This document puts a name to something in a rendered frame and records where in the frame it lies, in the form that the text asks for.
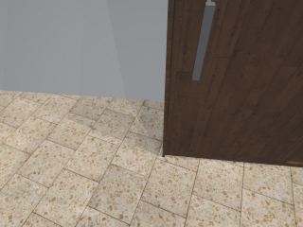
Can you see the wardrobe door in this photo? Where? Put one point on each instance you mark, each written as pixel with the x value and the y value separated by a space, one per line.
pixel 247 105
pixel 298 157

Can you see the handle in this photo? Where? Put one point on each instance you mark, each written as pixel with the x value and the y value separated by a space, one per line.
pixel 203 39

